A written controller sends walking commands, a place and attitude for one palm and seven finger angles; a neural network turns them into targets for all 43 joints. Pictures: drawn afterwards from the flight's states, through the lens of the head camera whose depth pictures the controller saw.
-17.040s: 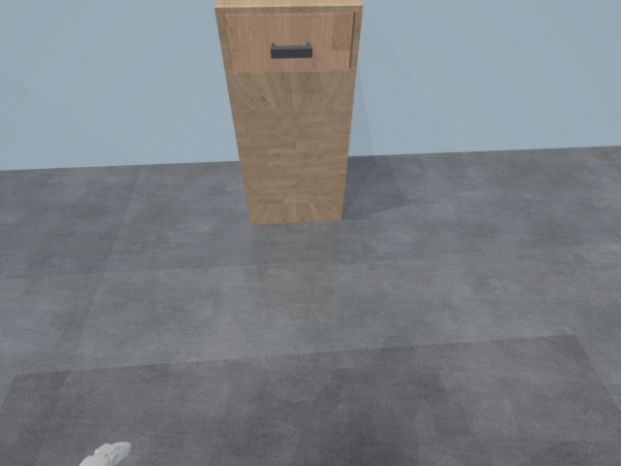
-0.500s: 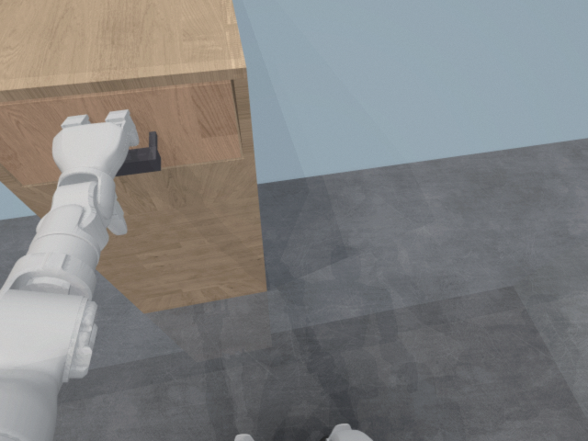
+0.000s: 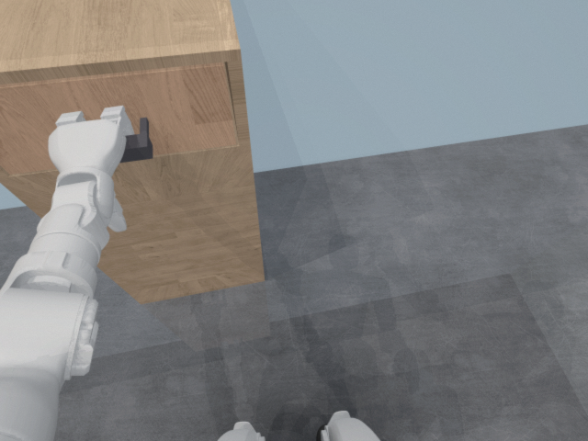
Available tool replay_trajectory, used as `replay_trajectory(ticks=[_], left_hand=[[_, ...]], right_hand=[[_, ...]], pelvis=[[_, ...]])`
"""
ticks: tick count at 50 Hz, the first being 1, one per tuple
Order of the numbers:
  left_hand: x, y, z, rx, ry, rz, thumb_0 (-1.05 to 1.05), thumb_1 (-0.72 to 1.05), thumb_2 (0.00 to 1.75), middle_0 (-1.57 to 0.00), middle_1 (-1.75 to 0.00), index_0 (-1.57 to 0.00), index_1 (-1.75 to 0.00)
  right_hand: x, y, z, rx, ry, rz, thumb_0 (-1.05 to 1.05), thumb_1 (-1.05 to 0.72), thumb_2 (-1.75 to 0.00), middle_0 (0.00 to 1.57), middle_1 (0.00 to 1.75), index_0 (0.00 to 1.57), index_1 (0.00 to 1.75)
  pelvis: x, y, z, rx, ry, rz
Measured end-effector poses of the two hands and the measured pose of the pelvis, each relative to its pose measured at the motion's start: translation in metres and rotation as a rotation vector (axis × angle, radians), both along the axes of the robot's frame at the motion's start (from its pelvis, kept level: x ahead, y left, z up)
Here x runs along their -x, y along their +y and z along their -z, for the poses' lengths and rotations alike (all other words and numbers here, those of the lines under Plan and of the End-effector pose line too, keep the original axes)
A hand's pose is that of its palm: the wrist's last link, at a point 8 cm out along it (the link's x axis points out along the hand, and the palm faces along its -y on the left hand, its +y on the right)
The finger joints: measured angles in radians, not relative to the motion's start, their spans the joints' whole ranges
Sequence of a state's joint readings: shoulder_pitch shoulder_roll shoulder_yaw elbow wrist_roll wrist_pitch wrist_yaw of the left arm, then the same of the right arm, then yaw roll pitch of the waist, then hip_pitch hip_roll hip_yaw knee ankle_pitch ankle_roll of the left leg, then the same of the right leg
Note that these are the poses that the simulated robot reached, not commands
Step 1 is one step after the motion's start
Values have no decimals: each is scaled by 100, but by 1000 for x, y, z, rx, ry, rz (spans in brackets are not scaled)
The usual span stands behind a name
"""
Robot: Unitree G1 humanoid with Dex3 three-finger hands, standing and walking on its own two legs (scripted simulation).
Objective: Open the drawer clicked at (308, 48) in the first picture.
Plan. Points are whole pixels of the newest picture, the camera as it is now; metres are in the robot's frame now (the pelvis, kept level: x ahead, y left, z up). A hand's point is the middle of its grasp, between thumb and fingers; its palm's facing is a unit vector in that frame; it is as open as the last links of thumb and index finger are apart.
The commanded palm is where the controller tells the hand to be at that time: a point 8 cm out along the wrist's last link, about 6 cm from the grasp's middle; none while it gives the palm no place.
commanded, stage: lower the fingers behind the handle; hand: left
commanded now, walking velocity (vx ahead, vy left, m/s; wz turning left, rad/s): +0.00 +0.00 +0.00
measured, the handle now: (107, 139) +0.54 +0.25 +0.05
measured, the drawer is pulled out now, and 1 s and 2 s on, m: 0.00 0.00 0.12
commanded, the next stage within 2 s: close the thumb around the handle in 0.02 s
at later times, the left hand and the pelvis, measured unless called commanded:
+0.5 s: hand (106, 171) +0.49 +0.25 +0.03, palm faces -0.04 -0.02 -1.00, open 9.9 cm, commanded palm +0.48 +0.25 +0.09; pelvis +0.00 -0.01 +0.00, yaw +0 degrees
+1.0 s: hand (107, 173) +0.49 +0.25 +0.03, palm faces -0.06 -0.02 -1.00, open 5.8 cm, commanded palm +0.47 +0.24 +0.09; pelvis +0.00 +0.00 +0.00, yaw +0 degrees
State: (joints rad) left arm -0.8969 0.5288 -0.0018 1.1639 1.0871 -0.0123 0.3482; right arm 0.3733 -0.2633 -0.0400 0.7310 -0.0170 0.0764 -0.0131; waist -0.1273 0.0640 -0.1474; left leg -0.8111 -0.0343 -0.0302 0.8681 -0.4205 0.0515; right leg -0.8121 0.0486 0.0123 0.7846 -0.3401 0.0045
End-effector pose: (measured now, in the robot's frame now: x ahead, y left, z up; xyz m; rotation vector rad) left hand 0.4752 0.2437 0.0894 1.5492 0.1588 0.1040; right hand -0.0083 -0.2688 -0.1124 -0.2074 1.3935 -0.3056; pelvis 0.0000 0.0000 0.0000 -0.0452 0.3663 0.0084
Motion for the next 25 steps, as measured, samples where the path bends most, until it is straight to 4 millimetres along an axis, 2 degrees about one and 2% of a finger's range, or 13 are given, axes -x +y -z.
replay_trajectory(ticks=[12, 17, 25], left_hand=[[0, 1, -2, -8, 34, 15, 0, -44, 33, -33, -121, -33, -122], [0, 2, -1, -9, 19, 25, 0, -28, 39, -34, -122, -33, -123], [0, 2, 0, -1, 11, 15, 0, 10, 56, -36, -126, -34, -126]], right_hand=[[-8, -9, -3, 17, -20, -13, 0, -91, -90, 20, 30, 21, 30], [-10, -15, -3, 28, -14, -21, 0, -91, -90, 20, 30, 21, 30], [-14, -17, -3, 30, -19, -16, 0, -91, -90, 20, 29, 21, 30]], pelvis=[[-1, -8, -2, -7, -1, -3], [-1, -10, 0, -7, 9, -3], [-3, -11, -1, -7, 7, -1]])
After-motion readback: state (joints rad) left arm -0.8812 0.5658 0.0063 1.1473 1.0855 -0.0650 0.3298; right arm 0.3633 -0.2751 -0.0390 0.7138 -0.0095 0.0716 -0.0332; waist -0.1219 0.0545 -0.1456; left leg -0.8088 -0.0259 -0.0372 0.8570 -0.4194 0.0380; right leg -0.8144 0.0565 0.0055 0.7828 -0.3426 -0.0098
